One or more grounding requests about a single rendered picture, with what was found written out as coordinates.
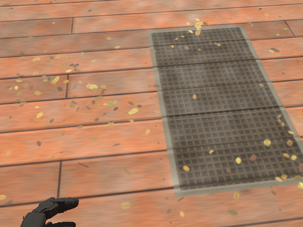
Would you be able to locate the robot left hand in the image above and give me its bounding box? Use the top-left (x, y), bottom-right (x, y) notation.
top-left (20, 197), bottom-right (79, 227)

